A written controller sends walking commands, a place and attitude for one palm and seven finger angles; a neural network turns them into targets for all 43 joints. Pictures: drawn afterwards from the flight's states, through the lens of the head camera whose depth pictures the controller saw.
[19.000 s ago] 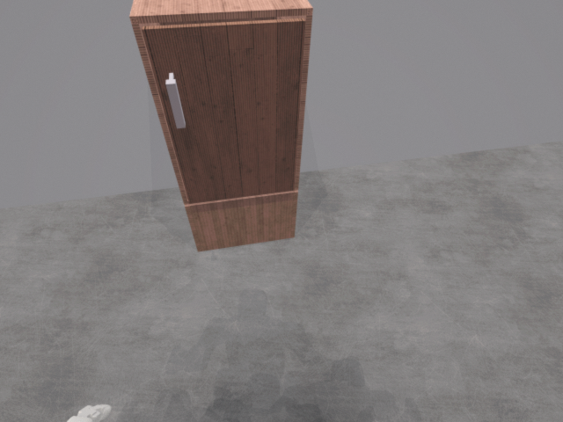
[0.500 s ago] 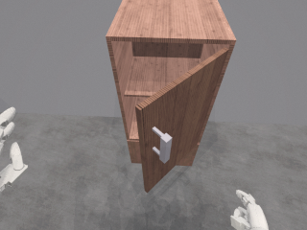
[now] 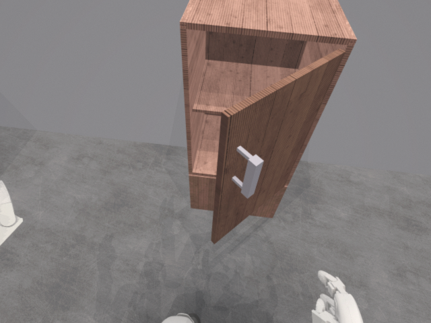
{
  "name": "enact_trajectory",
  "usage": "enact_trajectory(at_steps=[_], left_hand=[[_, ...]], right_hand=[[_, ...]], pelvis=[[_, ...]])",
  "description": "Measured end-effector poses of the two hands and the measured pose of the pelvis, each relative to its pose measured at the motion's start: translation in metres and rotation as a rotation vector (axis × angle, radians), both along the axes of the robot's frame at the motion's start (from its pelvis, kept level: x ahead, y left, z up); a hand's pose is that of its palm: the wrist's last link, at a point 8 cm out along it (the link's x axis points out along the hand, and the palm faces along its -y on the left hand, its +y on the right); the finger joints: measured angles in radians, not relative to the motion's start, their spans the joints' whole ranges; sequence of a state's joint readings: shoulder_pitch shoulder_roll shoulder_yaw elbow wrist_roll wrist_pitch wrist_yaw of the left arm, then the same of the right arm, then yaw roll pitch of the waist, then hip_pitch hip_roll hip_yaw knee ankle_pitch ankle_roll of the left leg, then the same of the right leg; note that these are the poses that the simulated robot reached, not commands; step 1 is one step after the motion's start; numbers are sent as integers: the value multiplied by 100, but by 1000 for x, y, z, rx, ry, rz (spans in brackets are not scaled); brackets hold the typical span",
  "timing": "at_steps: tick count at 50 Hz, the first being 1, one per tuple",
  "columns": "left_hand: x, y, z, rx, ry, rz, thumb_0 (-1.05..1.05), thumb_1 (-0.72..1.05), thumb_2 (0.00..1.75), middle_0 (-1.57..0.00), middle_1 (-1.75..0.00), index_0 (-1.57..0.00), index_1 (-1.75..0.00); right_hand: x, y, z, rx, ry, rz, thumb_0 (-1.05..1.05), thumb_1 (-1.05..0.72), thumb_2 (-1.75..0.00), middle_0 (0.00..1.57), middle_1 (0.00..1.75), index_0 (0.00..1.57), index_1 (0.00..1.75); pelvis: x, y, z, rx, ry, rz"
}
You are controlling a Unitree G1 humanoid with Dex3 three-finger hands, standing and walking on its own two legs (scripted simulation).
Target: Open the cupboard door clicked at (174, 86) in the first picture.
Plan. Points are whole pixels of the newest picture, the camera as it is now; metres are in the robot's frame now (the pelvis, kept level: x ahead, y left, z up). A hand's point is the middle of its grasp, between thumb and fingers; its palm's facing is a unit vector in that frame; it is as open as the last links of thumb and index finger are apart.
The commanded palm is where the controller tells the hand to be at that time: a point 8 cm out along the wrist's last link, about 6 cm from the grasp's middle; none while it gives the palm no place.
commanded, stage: step back with the hand held close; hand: left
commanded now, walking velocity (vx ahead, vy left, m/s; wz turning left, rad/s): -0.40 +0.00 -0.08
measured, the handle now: (244, 172) +0.44 -0.04 +0.00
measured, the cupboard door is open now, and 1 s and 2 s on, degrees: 47 47 47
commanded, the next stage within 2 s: stop stepping back and stand still in 0.46 s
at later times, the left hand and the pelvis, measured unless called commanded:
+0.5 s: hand out of the picture +0.14 +0.28 +0.17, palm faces +0.37 -0.82 -0.43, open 7.4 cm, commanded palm +0.09 +0.31 +0.19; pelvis -0.07 +0.02 +0.00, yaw -3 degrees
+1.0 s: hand out of the picture +0.06 +0.32 +0.18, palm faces +0.42 -0.83 -0.37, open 7.4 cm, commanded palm +0.01 +0.35 +0.19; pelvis -0.16 +0.07 +0.00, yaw -5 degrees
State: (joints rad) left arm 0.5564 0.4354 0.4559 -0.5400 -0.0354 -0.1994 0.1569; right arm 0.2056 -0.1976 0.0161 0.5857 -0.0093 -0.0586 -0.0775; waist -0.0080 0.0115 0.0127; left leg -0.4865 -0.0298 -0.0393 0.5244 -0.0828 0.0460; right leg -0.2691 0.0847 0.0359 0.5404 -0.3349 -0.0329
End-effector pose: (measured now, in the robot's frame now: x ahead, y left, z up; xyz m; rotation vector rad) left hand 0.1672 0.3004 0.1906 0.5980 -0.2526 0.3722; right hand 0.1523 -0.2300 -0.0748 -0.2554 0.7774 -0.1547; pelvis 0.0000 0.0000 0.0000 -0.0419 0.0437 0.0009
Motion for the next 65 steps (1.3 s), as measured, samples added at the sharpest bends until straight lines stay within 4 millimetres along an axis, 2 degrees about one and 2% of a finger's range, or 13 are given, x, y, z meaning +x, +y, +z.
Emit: enact_trajectory(at_steps=[8,13,18,22,25,30,36,40,44,48,53,59,65], left_hand=[[-25,-6,-5,-45,-3,-55,1,89,90,-21,-31,-21,-30],[-29,14,-5,-42,-49,-59,1,89,90,-21,-31,-21,-31],[-37,32,2,-28,-55,-34,1,89,90,-21,-31,-21,-30],[-53,28,4,-56,-61,-51,2,89,90,-21,-31,-21,-30],[-66,19,-1,-49,-66,-87,1,90,90,-21,-31,-21,-30],[-72,13,-6,-79,-92,-153,1,89,90,-21,-31,-21,-30],[-75,30,-7,-86,-78,-153,1,89,90,-21,-31,-21,-30],[-104,30,3,-44,-15,-153,2,89,90,-21,-31,-21,-30],[-142,28,9,-6,4,-169,2,89,90,-21,-31,-21,-30],[-150,47,4,-62,-77,-90,1,89,90,-21,-31,-21,-31],[-136,62,-11,-143,-110,-41,1,89,90,-21,-31,-21,-30],[-150,32,3,-59,-16,-155,2,90,90,-20,-31,-20,-30],[-164,20,11,44,24,-114,1,89,90,-21,-31,-21,-30]], right_hand=[[-6,-1,3,-9,-9,-2,1,-90,-89,20,30,21,30],[-12,3,11,-56,-29,-33,1,-91,-89,20,30,21,30],[-20,17,24,-56,-65,-1,1,-91,-90,20,30,21,30],[-29,28,27,-23,-85,31,1,-91,-90,20,30,21,30],[-39,32,20,-1,-100,48,1,-90,-90,20,30,21,30],[-78,33,10,-12,-44,0,1,-90,-89,20,30,21,30],[-131,32,13,-30,-36,-84,1,-90,-89,20,30,21,30],[-165,33,20,-8,-38,-92,1,-90,-89,20,30,21,30],[-194,30,12,-24,14,-105,1,-90,-89,20,30,21,30],[-216,30,8,-62,47,-132,1,-90,-90,20,30,21,30],[-228,41,2,-56,-1,-153,1,-91,-90,20,30,21,30],[-234,62,13,45,-43,-139,1,-91,-90,20,30,21,30],[-226,52,-7,82,-7,-102,1,-90,-89,20,30,21,30]], pelvis=[[-17,5,-1,-31,-27,10],[-23,17,-4,-45,-52,10],[-41,22,3,-56,-24,4],[-55,23,5,-54,16,-17],[-70,21,-3,-11,36,-59],[-83,31,-5,-26,-20,-79],[-109,40,-2,-20,-44,-73],[-130,41,6,-9,-37,-65],[-146,49,5,7,-43,-94],[-151,58,5,11,-41,-119],[-170,68,-2,20,-71,-85],[-176,59,11,22,-60,-100],[-177,44,6,25,-40,-100]])
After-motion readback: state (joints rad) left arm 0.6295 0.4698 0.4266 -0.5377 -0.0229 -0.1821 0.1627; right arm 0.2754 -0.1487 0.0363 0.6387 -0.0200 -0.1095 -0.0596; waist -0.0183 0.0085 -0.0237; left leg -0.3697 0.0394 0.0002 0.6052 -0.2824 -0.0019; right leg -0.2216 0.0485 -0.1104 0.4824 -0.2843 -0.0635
